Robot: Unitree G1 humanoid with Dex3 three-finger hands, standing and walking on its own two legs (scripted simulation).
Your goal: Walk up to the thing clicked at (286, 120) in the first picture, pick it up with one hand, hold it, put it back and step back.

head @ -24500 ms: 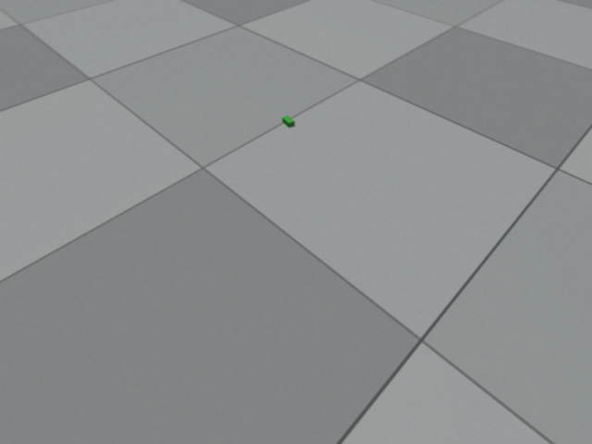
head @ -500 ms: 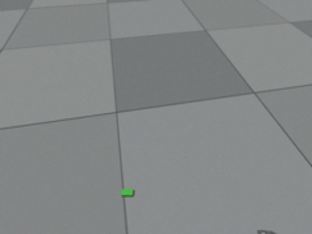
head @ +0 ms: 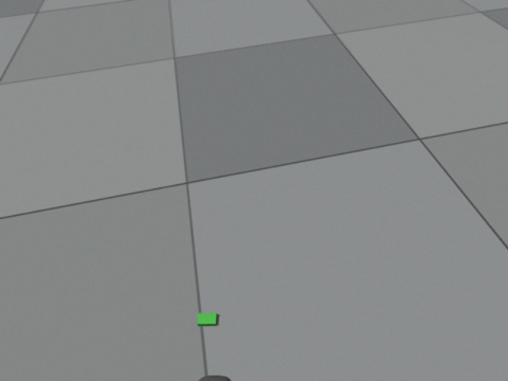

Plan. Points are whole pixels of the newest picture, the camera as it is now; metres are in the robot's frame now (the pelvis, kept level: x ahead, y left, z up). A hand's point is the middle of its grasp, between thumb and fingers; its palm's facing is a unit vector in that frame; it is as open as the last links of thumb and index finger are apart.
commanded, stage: walk up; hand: left
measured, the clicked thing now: (207, 319) +0.43 +0.23 -0.76
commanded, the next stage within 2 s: stand in 1.86 s
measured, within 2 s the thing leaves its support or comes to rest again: neither
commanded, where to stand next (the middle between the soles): +0.04 +0.02 m, yaw -3 degrees
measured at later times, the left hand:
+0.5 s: hand out of the picture +0.07 +0.28 -0.17, palm faces -0.06 -0.92 -0.40, open 7.4 cm
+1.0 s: hand out of the picture +0.03 +0.32 -0.15, palm faces -0.02 -0.93 -0.38, open 7.4 cm
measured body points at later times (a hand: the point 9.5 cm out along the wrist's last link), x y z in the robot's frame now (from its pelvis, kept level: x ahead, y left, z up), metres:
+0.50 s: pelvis -0.05 +0.02 -0.03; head +0.01 +0.01 +0.41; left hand +0.07 +0.33 -0.15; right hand +0.09 -0.30 -0.14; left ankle +0.07 +0.14 -0.74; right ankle -0.09 -0.09 -0.74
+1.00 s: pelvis -0.01 +0.04 +0.00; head +0.00 +0.06 +0.45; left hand +0.03 +0.37 -0.12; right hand +0.05 -0.27 -0.10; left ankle -0.03 +0.13 -0.74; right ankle +0.02 -0.11 -0.69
